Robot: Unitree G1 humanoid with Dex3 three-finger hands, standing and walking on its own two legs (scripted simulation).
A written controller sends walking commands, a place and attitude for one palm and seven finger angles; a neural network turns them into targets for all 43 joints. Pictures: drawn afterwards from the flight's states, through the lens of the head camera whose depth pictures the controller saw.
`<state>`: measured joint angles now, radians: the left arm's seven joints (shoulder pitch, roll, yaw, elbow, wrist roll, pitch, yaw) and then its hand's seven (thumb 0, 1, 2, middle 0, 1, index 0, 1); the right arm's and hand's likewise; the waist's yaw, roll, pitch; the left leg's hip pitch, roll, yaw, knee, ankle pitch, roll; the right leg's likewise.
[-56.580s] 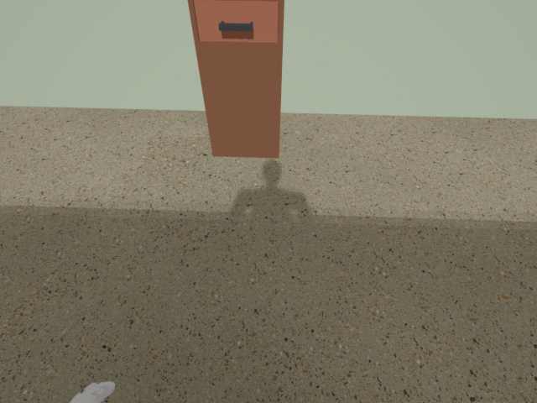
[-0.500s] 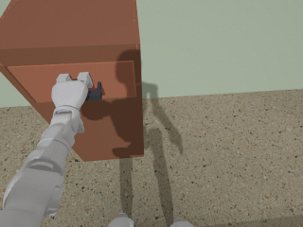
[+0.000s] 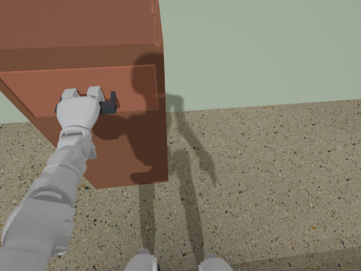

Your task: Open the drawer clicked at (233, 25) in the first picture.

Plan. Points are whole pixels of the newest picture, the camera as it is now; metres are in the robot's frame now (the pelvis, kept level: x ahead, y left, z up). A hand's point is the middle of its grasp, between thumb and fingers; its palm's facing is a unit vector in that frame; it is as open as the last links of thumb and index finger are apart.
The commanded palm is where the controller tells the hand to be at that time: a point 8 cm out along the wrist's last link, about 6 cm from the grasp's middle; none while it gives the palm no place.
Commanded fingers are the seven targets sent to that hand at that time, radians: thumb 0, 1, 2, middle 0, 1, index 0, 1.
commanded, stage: lower the fingers behind the handle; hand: left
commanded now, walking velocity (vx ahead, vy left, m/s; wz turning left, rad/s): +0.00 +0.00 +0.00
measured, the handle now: (87, 102) +0.51 +0.21 +0.02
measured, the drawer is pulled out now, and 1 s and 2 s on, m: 0.00 0.00 0.11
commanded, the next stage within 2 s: close the thumb around the handle in 0.08 s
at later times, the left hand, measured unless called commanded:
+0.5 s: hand (84, 123) +0.47 +0.22 +0.00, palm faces -0.03 -0.04 -1.00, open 10.9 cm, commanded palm +0.45 +0.21 +0.06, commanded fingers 0.00 0.45 0.71 -0.37 -1.30 -0.37 -1.30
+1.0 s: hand (85, 123) +0.47 +0.22 +0.00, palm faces -0.05 -0.04 -1.00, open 5.5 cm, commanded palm +0.44 +0.21 +0.06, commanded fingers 0.00 0.90 0.90 -0.40 -1.35 -0.40 -1.35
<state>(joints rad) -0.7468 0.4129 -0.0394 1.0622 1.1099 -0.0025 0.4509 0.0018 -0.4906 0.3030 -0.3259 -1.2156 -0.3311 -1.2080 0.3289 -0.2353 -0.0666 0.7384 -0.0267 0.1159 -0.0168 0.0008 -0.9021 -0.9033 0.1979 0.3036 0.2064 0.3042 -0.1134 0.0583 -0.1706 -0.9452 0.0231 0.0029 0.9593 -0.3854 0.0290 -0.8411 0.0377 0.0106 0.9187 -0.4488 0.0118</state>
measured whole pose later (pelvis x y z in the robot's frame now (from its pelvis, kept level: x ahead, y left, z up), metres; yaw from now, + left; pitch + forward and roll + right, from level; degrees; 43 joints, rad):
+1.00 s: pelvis +0.01 +0.00 +0.00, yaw +0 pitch +21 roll -2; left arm -0.69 0.43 -0.03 1.02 1.10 -0.04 0.40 0.01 0.72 0.82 -0.37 -1.35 -0.42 -1.35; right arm 0.33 -0.23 -0.07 0.72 -0.02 0.12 -0.02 0.00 -0.90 -0.90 0.20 0.30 0.21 0.30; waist -0.10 0.06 -0.18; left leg -0.91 0.03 0.01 0.94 -0.40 0.02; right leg -0.80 0.04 0.01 0.89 -0.46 0.01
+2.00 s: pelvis +0.03 -0.01 +0.02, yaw +0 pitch +14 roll -1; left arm -0.11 0.33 -0.09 0.46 1.06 0.05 0.40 0.03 0.73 0.78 -0.32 -1.35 -0.42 -1.35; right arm 0.20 -0.22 -0.06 0.64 -0.02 0.12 -0.01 0.00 -0.90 -0.90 0.20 0.30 0.21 0.30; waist -0.03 0.06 -0.16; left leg -0.68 0.02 0.02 0.84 -0.40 0.01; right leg -0.59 0.03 0.02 0.82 -0.47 -0.01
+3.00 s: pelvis +0.02 -0.02 +0.01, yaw +0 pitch +10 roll +0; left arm 0.27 0.32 -0.10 0.12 1.06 0.05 0.43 0.03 0.70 0.77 -0.33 -1.35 -0.42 -1.35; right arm 0.12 -0.20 -0.02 0.60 -0.03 0.10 0.00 0.01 -0.90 -0.90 0.20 0.30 0.21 0.30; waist 0.02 0.05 -0.14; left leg -0.65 0.02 0.02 0.88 -0.41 0.00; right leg -0.58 0.03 0.03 0.89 -0.49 -0.02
